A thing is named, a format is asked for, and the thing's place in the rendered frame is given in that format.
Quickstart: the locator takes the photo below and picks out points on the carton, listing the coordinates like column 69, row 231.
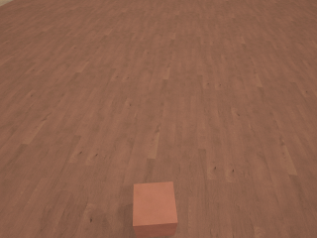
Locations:
column 154, row 209

